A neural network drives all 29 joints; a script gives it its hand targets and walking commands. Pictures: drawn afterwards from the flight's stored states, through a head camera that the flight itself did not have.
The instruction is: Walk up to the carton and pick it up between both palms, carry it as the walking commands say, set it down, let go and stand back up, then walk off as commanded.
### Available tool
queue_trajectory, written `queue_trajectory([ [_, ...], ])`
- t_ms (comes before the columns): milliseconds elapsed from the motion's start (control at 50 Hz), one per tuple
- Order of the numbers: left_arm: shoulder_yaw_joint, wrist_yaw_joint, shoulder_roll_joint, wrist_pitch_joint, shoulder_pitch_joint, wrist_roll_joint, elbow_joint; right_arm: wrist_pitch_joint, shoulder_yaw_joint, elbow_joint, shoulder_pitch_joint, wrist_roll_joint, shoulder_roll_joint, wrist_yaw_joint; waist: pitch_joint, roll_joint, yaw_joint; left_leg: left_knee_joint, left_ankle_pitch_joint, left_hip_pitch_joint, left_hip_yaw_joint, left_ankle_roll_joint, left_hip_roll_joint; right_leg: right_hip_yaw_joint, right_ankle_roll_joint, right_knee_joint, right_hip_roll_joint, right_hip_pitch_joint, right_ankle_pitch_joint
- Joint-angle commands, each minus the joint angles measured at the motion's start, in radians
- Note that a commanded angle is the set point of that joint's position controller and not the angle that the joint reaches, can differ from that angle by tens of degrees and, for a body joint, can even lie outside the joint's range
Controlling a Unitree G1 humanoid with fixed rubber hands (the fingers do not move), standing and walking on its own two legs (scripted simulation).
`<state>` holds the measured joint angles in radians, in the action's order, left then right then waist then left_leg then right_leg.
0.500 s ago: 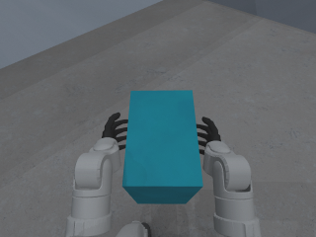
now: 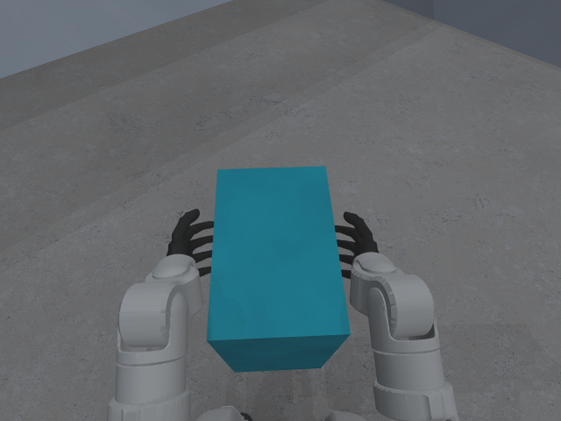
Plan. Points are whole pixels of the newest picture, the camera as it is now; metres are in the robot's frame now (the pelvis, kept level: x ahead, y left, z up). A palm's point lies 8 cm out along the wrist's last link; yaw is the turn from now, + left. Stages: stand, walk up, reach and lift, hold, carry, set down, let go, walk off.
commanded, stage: carry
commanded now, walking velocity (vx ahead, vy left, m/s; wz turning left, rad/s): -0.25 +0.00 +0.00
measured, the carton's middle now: (275, 280) +0.30 +0.02 +0.00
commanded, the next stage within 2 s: none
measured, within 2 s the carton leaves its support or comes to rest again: neither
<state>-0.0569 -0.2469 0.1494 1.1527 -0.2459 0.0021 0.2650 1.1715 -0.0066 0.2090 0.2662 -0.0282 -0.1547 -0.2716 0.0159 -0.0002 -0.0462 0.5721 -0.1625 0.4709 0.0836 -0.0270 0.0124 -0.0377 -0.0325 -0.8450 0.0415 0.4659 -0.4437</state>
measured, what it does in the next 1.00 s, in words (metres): walks backwards: right foot, then left foot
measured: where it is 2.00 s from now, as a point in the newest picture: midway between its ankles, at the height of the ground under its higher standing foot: outside the picture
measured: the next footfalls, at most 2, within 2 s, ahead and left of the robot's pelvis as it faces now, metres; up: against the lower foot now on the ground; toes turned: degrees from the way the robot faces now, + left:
right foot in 0.04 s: +0.01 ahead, -0.12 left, +0.00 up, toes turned -3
left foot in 0.38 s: -0.17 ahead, +0.10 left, +0.00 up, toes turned +5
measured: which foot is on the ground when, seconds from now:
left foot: down 0.00-0.08, up 0.10-0.36, down 0.38-1.00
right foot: up 0.00-0.02, down 0.04-0.38, up 0.40-0.68, down 0.70-1.00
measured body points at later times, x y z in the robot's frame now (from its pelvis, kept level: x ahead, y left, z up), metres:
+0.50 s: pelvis -0.22 +0.01 +0.01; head -0.20 +0.02 +0.46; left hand +0.08 +0.12 +0.06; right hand +0.08 -0.12 +0.07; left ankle -0.21 +0.10 -0.72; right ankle -0.13 -0.12 -0.68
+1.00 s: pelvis -0.37 -0.02 +0.00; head -0.42 -0.02 +0.45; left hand -0.08 +0.08 +0.10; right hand -0.11 -0.16 +0.09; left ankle -0.22 +0.10 -0.72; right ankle -0.36 -0.13 -0.72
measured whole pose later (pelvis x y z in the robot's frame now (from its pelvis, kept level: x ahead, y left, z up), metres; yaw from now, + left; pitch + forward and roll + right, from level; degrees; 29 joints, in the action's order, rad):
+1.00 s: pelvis -0.37 -0.02 +0.00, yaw +1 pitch -1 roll +0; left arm 0.01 -0.22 0.15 1.19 -0.23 -0.03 0.15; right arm 1.22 0.01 0.22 0.17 -0.04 -0.14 -0.27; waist 0.13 0.01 0.06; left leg 0.54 -0.16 0.48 0.05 -0.01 0.03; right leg -0.05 0.01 -0.67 0.01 0.32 -0.37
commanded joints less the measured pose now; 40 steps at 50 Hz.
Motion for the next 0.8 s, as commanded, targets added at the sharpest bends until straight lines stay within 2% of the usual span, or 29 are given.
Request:
queue_trajectory([
  [0, 0.539, 0.176, 1.053, -0.032, -0.379, 0.328, 0.141, -0.093, -0.340, 0.299, 0.372, 0.188, -0.910, 0.121, 0.508, 0.059, 0.046, -0.024, 0.138, -0.264, -0.152, -0.029, 0.171, 0.135, 0.019, 0.490, 0.105, -0.306, 0.285],
  [20, 0.545, 0.180, 1.043, -0.028, -0.371, 0.322, 0.121, -0.088, -0.336, 0.293, 0.346, 0.168, -0.889, 0.120, 0.487, -0.098, 0.062, 0.064, 0.011, -0.133, -0.096, 0.021, 0.079, 0.292, 0.050, 0.478, 0.220, -0.363, 0.418],
  [40, 0.538, 0.181, 1.061, -0.023, -0.330, 0.311, 0.071, -0.079, -0.346, 0.292, 0.336, 0.164, -0.904, 0.120, 0.474, -0.258, 0.054, 0.140, -0.154, -0.048, -0.033, 0.042, 0.020, 0.362, 0.118, 0.442, 0.325, -0.346, 0.600],
  [60, 0.509, 0.180, 1.083, -0.036, -0.317, 0.293, 0.072, -0.081, -0.382, 0.313, 0.400, 0.199, -0.929, 0.131, 0.463, -0.348, 0.033, 0.317, -0.293, -0.042, -0.054, 0.039, -0.006, 0.365, 0.184, 0.454, 0.341, -0.283, 0.601],
  [80, 0.491, 0.183, 1.085, -0.034, -0.317, 0.274, 0.068, -0.073, -0.403, 0.312, 0.435, 0.215, -0.945, 0.139, 0.393, -0.293, 0.027, 0.497, -0.339, -0.003, -0.061, 0.041, -0.021, 0.350, 0.216, 0.500, 0.343, -0.199, 0.562],
  [120, 0.463, 0.187, 1.064, -0.033, -0.317, 0.237, 0.046, -0.064, -0.436, 0.283, 0.482, 0.235, -0.968, 0.149, 0.351, -0.198, 0.033, 0.649, -0.336, 0.029, -0.090, 0.028, -0.034, 0.283, 0.220, 0.523, 0.316, -0.161, 0.485],
  [180, 0.430, 0.174, 1.065, -0.045, -0.338, 0.224, 0.080, -0.065, -0.474, 0.304, 0.541, 0.297, -0.993, 0.159, 0.390, -0.175, 0.052, 0.434, -0.303, 0.075, -0.049, 0.031, -0.015, 0.204, 0.184, 0.442, 0.256, -0.306, 0.644],
  [220, 0.445, 0.161, 1.060, -0.039, -0.336, 0.210, 0.073, -0.054, -0.450, 0.241, 0.475, 0.290, -1.003, 0.164, 0.395, -0.159, 0.044, 0.306, -0.307, 0.026, -0.024, 0.043, -0.022, 0.194, 0.185, 0.431, 0.250, -0.306, 0.702],
  [240, 0.444, 0.157, 1.068, -0.042, -0.328, 0.205, 0.061, -0.062, -0.464, 0.301, 0.530, 0.307, -0.987, 0.161, 0.430, -0.185, 0.038, 0.189, -0.313, -0.003, -0.015, 0.038, -0.032, 0.218, 0.190, 0.422, 0.252, -0.361, 0.697],
  [280, 0.396, 0.135, 1.015, -0.039, -0.268, 0.156, 0.021, -0.046, -0.455, 0.227, 0.488, 0.313, -0.978, 0.166, 0.451, -0.206, 0.049, -0.045, -0.239, -0.120, -0.001, 0.019, -0.041, 0.216, 0.159, 0.450, 0.241, -0.327, 0.489],
  [300, 0.394, 0.128, 0.998, -0.028, -0.226, 0.140, 0.003, -0.038, -0.453, 0.224, 0.481, 0.319, -0.975, 0.170, 0.459, -0.146, 0.054, -0.237, -0.121, -0.221, -0.008, 0.014, -0.026, 0.178, 0.112, 0.444, 0.222, -0.286, 0.367],
  [320, 0.407, 0.126, 1.017, -0.025, -0.214, 0.146, -0.026, -0.042, -0.433, 0.231, 0.489, 0.304, -0.971, 0.164, 0.460, -0.079, 0.053, -0.295, -0.073, -0.336, -0.139, -0.010, 0.091, 0.147, 0.071, 0.363, 0.174, -0.185, 0.380],
  [340, 0.411, 0.127, 1.008, -0.032, -0.240, 0.147, 0.018, -0.049, -0.441, 0.240, 0.520, 0.313, -0.975, 0.173, 0.452, 0.158, 0.047, -0.265, 0.039, -0.463, -0.337, -0.063, 0.257, 0.068, 0.014, 0.244, 0.085, 0.043, 0.181],
  [360, 0.428, 0.123, 1.016, -0.033, -0.265, 0.149, 0.022, -0.054, -0.428, 0.193, 0.482, 0.304, -0.990, 0.178, 0.402, 0.325, 0.046, -0.231, 0.352, -0.429, -0.444, -0.124, 0.399, -0.012, -0.016, 0.028, 0.023, 0.166, -0.067],
  [380, 0.449, 0.130, 1.023, -0.039, -0.280, 0.166, 0.036, -0.062, -0.425, 0.233, 0.464, 0.295, -0.969, 0.185, 0.406, 0.272, 0.059, -0.179, 0.508, -0.327, -0.376, -0.202, 0.416, 0.022, -0.015, -0.132, 0.037, 0.108, -0.084],
  [400, 0.485, 0.132, 1.013, -0.045, -0.386, 0.182, 0.089, -0.057, -0.406, 0.155, 0.442, 0.283, -1.007, 0.191, 0.388, 0.227, 0.057, -0.194, 0.370, -0.206, -0.323, -0.180, 0.373, 0.042, -0.012, -0.235, 0.042, 0.056, -0.045],
  [420, 0.517, 0.146, 1.062, -0.062, -0.428, 0.226, 0.151, -0.083, -0.420, 0.261, 0.493, 0.291, -1.019, 0.192, 0.408, 0.165, 0.058, -0.181, 0.352, -0.231, -0.282, -0.167, 0.325, 0.043, -0.003, -0.249, 0.014, 0.062, 0.000],
  [440, 0.518, 0.151, 1.074, -0.074, -0.467, 0.251, 0.186, -0.094, -0.431, 0.303, 0.534, 0.309, -1.027, 0.197, 0.419, 0.159, 0.048, -0.174, 0.322, -0.237, -0.187, -0.133, 0.281, 0.060, 0.005, -0.254, 0.020, 0.052, 0.036],
  [460, 0.532, 0.150, 1.092, -0.082, -0.474, 0.271, 0.191, -0.095, -0.423, 0.286, 0.496, 0.293, -1.034, 0.193, 0.424, 0.121, 0.042, -0.146, 0.381, -0.264, -0.162, -0.120, 0.260, 0.044, 0.004, -0.227, 0.005, 0.083, 0.061],
  [540, 0.536, 0.149, 1.057, -0.056, -0.408, 0.289, 0.171, -0.094, -0.376, 0.326, 0.456, 0.238, -0.940, 0.151, 0.456, 0.164, 0.053, -0.173, 0.194, -0.347, -0.208, -0.105, 0.257, 0.002, -0.014, 0.025, -0.013, -0.011, 0.005],
  [560, 0.542, 0.156, 1.034, -0.053, -0.431, 0.307, 0.197, -0.094, -0.358, 0.320, 0.426, 0.219, -0.927, 0.144, 0.476, 0.137, 0.056, -0.185, 0.170, -0.353, -0.242, -0.112, 0.262, -0.004, -0.010, 0.070, -0.024, -0.043, -0.002],
  [580, 0.561, 0.154, 1.029, -0.041, -0.406, 0.306, 0.178, -0.091, -0.344, 0.306, 0.403, 0.197, -0.900, 0.137, 0.479, 0.183, 0.059, -0.183, 0.180, -0.401, -0.229, -0.110, 0.250, -0.019, -0.018, 0.124, -0.037, -0.049, -0.004],
  [640, 0.564, 0.156, 1.035, -0.015, -0.358, 0.311, 0.131, -0.071, -0.310, 0.223, 0.284, 0.155, -0.897, 0.120, 0.572, 0.165, 0.047, -0.063, 0.294, -0.488, -0.172, -0.072, 0.216, 0.002, -0.022, 0.504, 0.012, -0.220, 0.156],
  [660, 0.554, 0.164, 1.040, -0.009, -0.336, 0.313, 0.126, -0.075, -0.318, 0.263, 0.299, 0.162, -0.887, 0.116, 0.580, 0.125, 0.045, -0.019, 0.194, -0.409, -0.185, -0.050, 0.181, 0.132, -0.001, 0.562, 0.098, -0.296, 0.205],
  [680, 0.532, 0.161, 1.000, -0.006, -0.283, 0.285, 0.089, -0.063, -0.311, 0.205, 0.226, 0.134, -0.874, 0.111, 0.560, -0.084, 0.053, 0.036, 0.120, -0.274, -0.124, -0.006, 0.109, 0.276, 0.034, 0.489, 0.210, -0.369, 0.443],
  [700, 0.542, 0.173, 1.040, -0.024, -0.303, 0.304, 0.122, -0.077, -0.365, 0.272, 0.309, 0.171, -0.928, 0.121, 0.553, -0.262, 0.056, 0.038, 0.093, -0.204, -0.057, 0.027, 0.073, 0.238, 0.052, 0.377, 0.234, -0.422, 0.756],
  [720, 0.510, 0.173, 1.075, -0.044, -0.300, 0.290, 0.098, -0.084, -0.407, 0.317, 0.401, 0.207, -0.957, 0.132, 0.542, -0.316, 0.050, 0.027, 0.208, -0.243, -0.076, 0.023, 0.069, 0.193, 0.050, 0.342, 0.193, -0.377, 0.814],
  [760, 0.505, 0.181, 1.077, -0.054, -0.357, 0.290, 0.151, -0.077, -0.416, 0.350, 0.439, 0.234, -0.961, 0.155, 0.496, -0.151, 0.056, -0.036, 0.215, -0.337, -0.083, 0.011, 0.097, 0.087, 0.035, 0.342, 0.110, -0.250, 0.450],
  [780, 0.495, 0.182, 1.085, -0.045, -0.338, 0.264, 0.099, -0.067, -0.427, 0.333, 0.454, 0.235, -0.966, 0.155, 0.453, -0.112, 0.056, -0.040, 0.206, -0.336, -0.097, 0.007, 0.114, 0.072, 0.026, 0.351, 0.083, -0.201, 0.291],
])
